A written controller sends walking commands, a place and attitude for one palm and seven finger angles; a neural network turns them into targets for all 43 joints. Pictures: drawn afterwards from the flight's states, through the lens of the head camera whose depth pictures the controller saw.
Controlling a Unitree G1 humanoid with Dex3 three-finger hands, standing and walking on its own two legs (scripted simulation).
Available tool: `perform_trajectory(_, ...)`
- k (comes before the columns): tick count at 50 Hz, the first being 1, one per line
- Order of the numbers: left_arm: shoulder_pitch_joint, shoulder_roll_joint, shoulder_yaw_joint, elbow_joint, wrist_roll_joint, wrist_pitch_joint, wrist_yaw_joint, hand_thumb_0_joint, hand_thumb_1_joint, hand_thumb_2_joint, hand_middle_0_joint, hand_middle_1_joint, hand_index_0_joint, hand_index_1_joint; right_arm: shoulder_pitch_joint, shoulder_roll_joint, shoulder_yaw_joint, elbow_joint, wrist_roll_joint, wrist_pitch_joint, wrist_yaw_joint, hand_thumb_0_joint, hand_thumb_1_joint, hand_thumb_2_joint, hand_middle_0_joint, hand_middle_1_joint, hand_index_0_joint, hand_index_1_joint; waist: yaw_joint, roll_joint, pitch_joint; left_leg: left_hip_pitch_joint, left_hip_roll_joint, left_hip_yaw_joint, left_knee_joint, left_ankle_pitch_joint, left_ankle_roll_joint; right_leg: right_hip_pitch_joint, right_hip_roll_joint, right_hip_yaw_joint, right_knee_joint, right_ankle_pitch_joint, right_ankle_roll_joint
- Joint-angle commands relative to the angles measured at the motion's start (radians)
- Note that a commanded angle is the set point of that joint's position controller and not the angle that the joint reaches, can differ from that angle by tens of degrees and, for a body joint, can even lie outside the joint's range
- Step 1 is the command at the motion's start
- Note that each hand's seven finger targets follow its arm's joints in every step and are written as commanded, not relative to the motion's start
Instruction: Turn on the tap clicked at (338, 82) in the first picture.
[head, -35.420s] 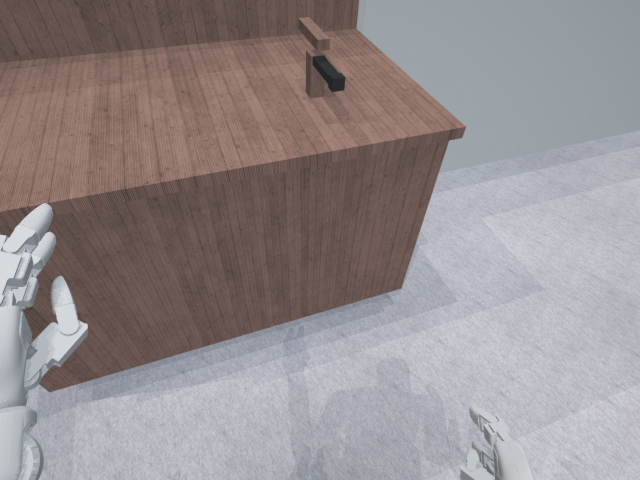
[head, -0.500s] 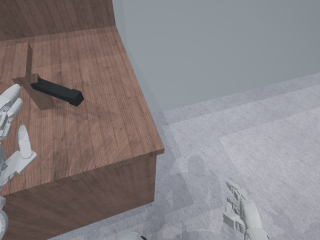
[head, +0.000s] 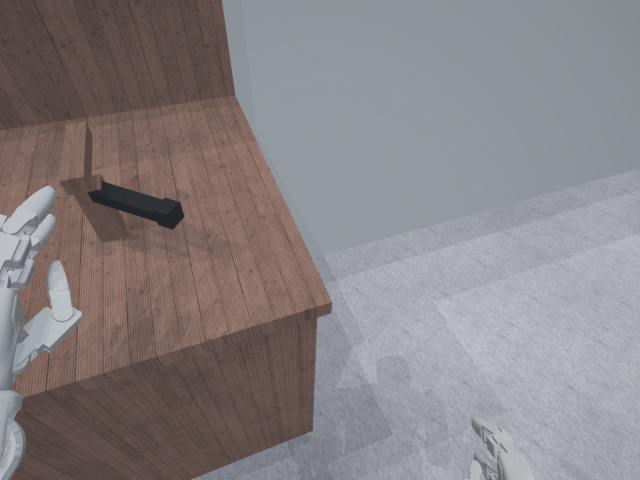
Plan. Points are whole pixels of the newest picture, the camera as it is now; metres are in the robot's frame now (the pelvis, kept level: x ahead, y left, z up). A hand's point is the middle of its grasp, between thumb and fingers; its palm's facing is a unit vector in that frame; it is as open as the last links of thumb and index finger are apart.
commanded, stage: come to a stop and stand still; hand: left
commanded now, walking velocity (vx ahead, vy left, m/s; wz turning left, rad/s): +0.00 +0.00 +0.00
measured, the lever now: (168, 213) +0.42 +0.25 +0.10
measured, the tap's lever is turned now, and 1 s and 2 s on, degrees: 49 49 49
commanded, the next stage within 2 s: look again from close up in 0.66 s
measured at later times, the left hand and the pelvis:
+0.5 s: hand (111, 259) +0.29 +0.25 +0.16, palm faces +0.35 -0.84 -0.41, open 7.4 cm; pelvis +0.05 +0.01 +0.00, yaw -2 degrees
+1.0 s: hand (84, 289) +0.25 +0.26 +0.16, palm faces +0.39 -0.85 -0.35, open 7.4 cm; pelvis +0.03 +0.01 +0.00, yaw -1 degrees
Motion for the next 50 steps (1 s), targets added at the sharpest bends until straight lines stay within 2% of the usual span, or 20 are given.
perform_trajectory(1, -0.381, 0.22, 0.178, 0.042, -0.02, -0.109, 0.021, 0.0, 0.9, 0.9, -0.2, -0.3, -0.2, -0.3, -0.159, -0.124, -0.027, -0.167, -0.009, -0.093, -0.008, 0.0, -0.9, -0.9, 0.2, 0.3, 0.2, 0.3, 0.02, 0.222, -0.112, 0.132, 0.157, -0.195, -0.197, -0.295, -0.031, -0.178, -0.05, -0.005, 0.088, -0.234, 0.005)
perform_trajectory(2, -0.352, 0.223, 0.164, 0.019, -0.007, -0.108, 0.018, 0.0, 0.9, 0.9, -0.2, -0.3, -0.2, -0.3, -0.13, -0.153, -0.042, -0.174, -0.012, -0.093, 0.003, 0.0, -0.9, -0.9, 0.2, 0.3, 0.2, 0.3, 0.018, 0.213, -0.085, 0.021, 0.169, -0.208, -0.244, -0.457, -0.023, -0.118, -0.052, 0.011, 0.069, -0.209, 0.012)
perform_trajectory(3, -0.292, 0.169, 0.117, -0.017, -0.004, -0.109, 0.013, 0.0, 0.9, 0.9, -0.2, -0.3, -0.2, -0.3, -0.137, -0.143, -0.041, -0.179, -0.009, -0.092, 0.011, 0.0, -0.9, -0.9, 0.2, 0.3, 0.2, 0.3, 0.018, 0.161, -0.058, -0.022, 0.149, -0.204, -0.243, -0.473, -0.021, -0.086, -0.06, 0.027, 0.019, -0.166, 0.013)
perform_trajectory(5, -0.156, 0.094, 0.066, -0.067, -0.007, -0.095, 0.007, 0.0, 0.9, 0.9, -0.2, -0.3, -0.2, -0.3, -0.153, -0.13, -0.042, -0.182, -0.002, -0.085, 0.025, 0.0, -0.9, -0.9, 0.2, 0.3, 0.2, 0.3, 0.019, 0.051, -0.077, 0.032, 0.125, -0.158, -0.198, -0.357, -0.022, -0.068, -0.083, 0.064, -0.055, -0.131, 0.006)
perform_trajectory(8, -0.092, 0.104, 0.071, -0.141, -0.001, -0.064, 0.013, 0.0, 0.9, 0.9, -0.2, -0.3, -0.2, -0.3, -0.176, -0.132, -0.05, -0.174, -0.005, -0.077, 0.026, 0.0, -0.9, -0.9, 0.2, 0.3, 0.2, 0.3, 0.009, -0.111, -0.051, 0.144, 0.103, -0.078, -0.092, -0.157, -0.022, -0.148, -0.124, 0.141, -0.154, -0.144, -0.008)
perform_trajectory(9, -0.119, 0.139, 0.101, -0.169, -0.001, -0.057, 0.022, 0.0, 0.9, 0.9, -0.2, -0.3, -0.2, -0.3, -0.187, -0.141, -0.051, -0.167, -0.009, -0.07, 0.021, 0.0, -0.9, -0.9, 0.2, 0.3, 0.2, 0.3, 0.007, -0.083, -0.07, 0.177, 0.106, -0.069, -0.078, -0.098, -0.022, -0.155, -0.129, 0.142, -0.145, -0.105, -0.011)
perform_trajectory(13, -0.134, 0.149, 0.128, -0.183, 0.005, -0.055, 0.03, 0.0, 0.9, 0.9, -0.2, -0.3, -0.2, -0.3, -0.188, -0.126, -0.042, -0.168, -0.019, -0.06, 0.002, 0.0, -0.9, -0.9, 0.2, 0.3, 0.2, 0.3, 0.004, 0.023, -0.091, 0.191, 0.111, -0.082, -0.092, 0.03, -0.012, -0.097, -0.114, 0.109, -0.082, 0.064, -0.006)
perform_trajectory(14, -0.167, 0.197, 0.167, -0.217, 0.008, -0.055, 0.038, 0.0, 0.9, 0.9, -0.2, -0.3, -0.2, -0.3, -0.2, -0.132, -0.041, -0.166, -0.024, -0.053, -0.004, 0.0, -0.9, -0.9, 0.2, 0.3, 0.2, 0.3, 0.007, 0.055, -0.107, 0.195, 0.112, -0.083, -0.092, 0.071, -0.012, -0.078, -0.114, 0.103, -0.062, 0.107, -0.005)
perform_trajectory(15, -0.146, 0.164, 0.149, -0.218, 0.003, -0.055, 0.038, 0.0, 0.9, 0.9, -0.2, -0.3, -0.2, -0.3, -0.196, -0.12, -0.04, -0.171, -0.023, -0.05, -0.005, 0.0, -0.9, -0.9, 0.2, 0.3, 0.2, 0.3, 0.005, 0.059, -0.125, 0.203, 0.113, -0.085, -0.085, 0.123, -0.007, -0.052, -0.114, 0.091, -0.047, 0.16, -0.005)
perform_trajectory(19, -0.094, 0.177, 0.172, -0.308, -0.002, -0.053, 0.046, 0.0, 0.9, 0.9, -0.2, -0.3, -0.2, -0.3, -0.195, -0.124, -0.043, -0.18, -0.018, -0.041, 0.001, 0.0, -0.9, -0.9, 0.2, 0.3, 0.2, 0.3, 0.009, 0.081, -0.224, 0.307, 0.108, -0.069, -0.021, 0.473, 0.0, 0.005, -0.101, 0.058, 0.025, 0.372, 0.005)
perform_trajectory(21, -0.038, 0.147, 0.154, -0.327, -0.007, -0.05, 0.045, 0.0, 0.9, 0.9, -0.2, -0.3, -0.2, -0.3, -0.182, -0.124, -0.048, -0.186, -0.015, -0.037, 0.012, 0.0, -0.9, -0.9, 0.2, 0.3, 0.2, 0.3, 0.006, 0.089, -0.251, 0.356, 0.114, -0.072, -0.001, 0.61, 0.004, -0.013, -0.088, 0.031, 0.072, 0.392, 0.012)
perform_trajectory(24, 0.042, 0.136, 0.158, -0.313, -0.009, -0.036, 0.044, 0.0, 0.9, 0.9, -0.2, -0.3, -0.2, -0.3, -0.173, -0.126, -0.056, -0.185, -0.014, -0.027, 0.024, 0.0, -0.9, -0.9, 0.2, 0.3, 0.2, 0.3, 0.005, 0.091, -0.247, 0.394, 0.143, -0.092, 0.003, 0.71, -0.002, -0.076, -0.076, 0.015, 0.093, 0.251, 0.019)
perform_trajectory(26, 0.051, 0.128, 0.149, -0.309, -0.009, -0.03, 0.039, 0.0, 0.9, 0.9, -0.2, -0.3, -0.2, -0.3, -0.173, -0.128, -0.058, -0.189, -0.012, -0.018, 0.028, 0.0, -0.9, -0.9, 0.2, 0.3, 0.2, 0.3, 0.001, 0.072, -0.216, 0.345, 0.152, -0.093, -0.003, 0.66, -0.011, -0.068, -0.08, 0.011, 0.052, 0.203, 0.017)
perform_trajectory(28, 0.057, 0.129, 0.156, -0.279, -0.013, -0.026, 0.038, 0.0, 0.9, 0.9, -0.2, -0.3, -0.2, -0.3, -0.174, -0.13, -0.058, -0.19, -0.008, -0.008, 0.025, 0.0, -0.9, -0.9, 0.2, 0.3, 0.2, 0.3, 0.0, 0.034, -0.194, 0.255, 0.138, -0.084, 0.001, 0.542, -0.02, -0.008, -0.097, 0.032, 0.002, 0.285, 0.01)
perform_trajectory(30, 0.059, 0.134, 0.162, -0.264, -0.015, -0.025, 0.041, 0.0, 0.9, 0.9, -0.2, -0.3, -0.2, -0.3, -0.171, -0.13, -0.055, -0.187, -0.009, 0.001, 0.018, 0.0, -0.9, -0.9, 0.2, 0.3, 0.2, 0.3, -0.004, 0.003, -0.213, 0.254, 0.116, -0.065, 0.018, 0.562, -0.018, 0.024, -0.112, 0.044, 0.02, 0.439, 0.006)
perform_trajectory(32, 0.051, 0.132, 0.157, -0.251, -0.021, -0.021, 0.039, 0.0, 0.9, 0.9, -0.2, -0.3, -0.2, -0.3, -0.175, -0.129, -0.057, -0.187, -0.005, 0.004, 0.014, 0.0, -0.9, -0.9, 0.2, 0.3, 0.2, 0.3, -0.003, -0.023, -0.229, 0.255, 0.113, -0.061, 0.01, 0.507, -0.01, 0.032, -0.113, 0.049, 0.019, 0.432, 0.012)
perform_trajectory(36, -0.002, 0.127, 0.126, -0.298, -0.019, -0.015, 0.043, 0.0, 0.9, 0.9, -0.2, -0.3, -0.2, -0.3, -0.192, -0.126, -0.049, -0.189, -0.006, 0.006, 0.004, 0.0, -0.9, -0.9, 0.2, 0.3, 0.2, 0.3, 0.0, 0.055, -0.213, 0.266, 0.119, -0.073, -0.029, 0.444, -0.016, 0.005, -0.107, 0.046, 0.005, 0.327, 0.011)
perform_trajectory(39, -0.028, 0.145, 0.133, -0.3, -0.017, -0.009, 0.049, 0.0, 0.9, 0.9, -0.2, -0.3, -0.2, -0.3, -0.202, -0.125, -0.045, -0.188, -0.008, 0.002, -0.005, 0.0, -0.9, -0.9, 0.2, 0.3, 0.2, 0.3, 0.005, 0.042, -0.182, 0.233, 0.122, -0.086, -0.056, 0.329, -0.02, 0.004, -0.109, 0.055, -0.034, 0.251, 0.009)
perform_trajectory(45, -0.065, 0.105, 0.094, -0.23, -0.016, -0.008, 0.052, 0.0, 0.9, 0.9, -0.2, -0.3, -0.2, -0.3, -0.201, -0.123, -0.043, -0.178, -0.016, -0.005, -0.017, 0.0, -0.9, -0.9, 0.2, 0.3, 0.2, 0.3, 0.001, 0.038, -0.095, 0.158, 0.126, -0.12, -0.152, -0.017, -0.025, -0.031, -0.111, 0.067, -0.097, 0.071, 0.002)
perform_trajectory(50, -0.093, 0.097, 0.076, -0.214, -0.005, -0.011, 0.056, 0.0, 0.9, 0.9, -0.2, -0.3, -0.2, -0.3, -0.203, -0.127, -0.044, -0.181, -0.019, -0.016, -0.022, 0.0, -0.9, -0.9, 0.2, 0.3, 0.2, 0.3, 0.003, 0.063, -0.072, 0.132, 0.137, -0.155, -0.229, -0.168, -0.027, -0.036, -0.094, 0.061, -0.105, 0.008, 0.005)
